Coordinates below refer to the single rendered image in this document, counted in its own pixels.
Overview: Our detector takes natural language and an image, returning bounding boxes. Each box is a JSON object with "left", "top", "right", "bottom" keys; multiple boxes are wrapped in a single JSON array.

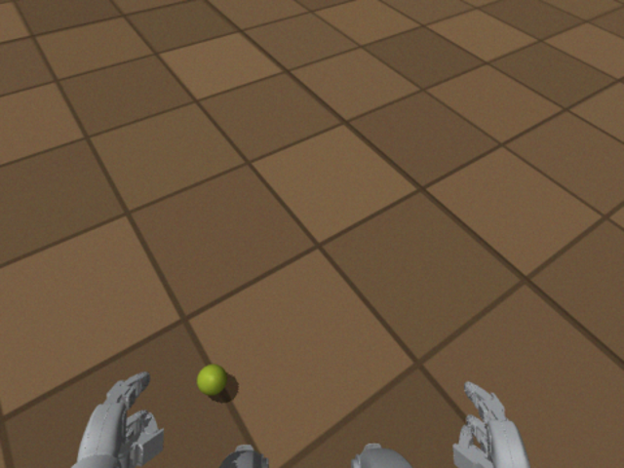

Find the right robot hand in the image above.
[{"left": 452, "top": 381, "right": 530, "bottom": 468}]

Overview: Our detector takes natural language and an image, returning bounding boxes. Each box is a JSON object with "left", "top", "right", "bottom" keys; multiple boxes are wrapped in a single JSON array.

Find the ball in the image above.
[{"left": 197, "top": 364, "right": 227, "bottom": 396}]

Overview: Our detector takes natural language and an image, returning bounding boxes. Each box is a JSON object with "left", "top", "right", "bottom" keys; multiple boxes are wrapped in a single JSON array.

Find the left robot hand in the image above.
[{"left": 77, "top": 371, "right": 164, "bottom": 468}]

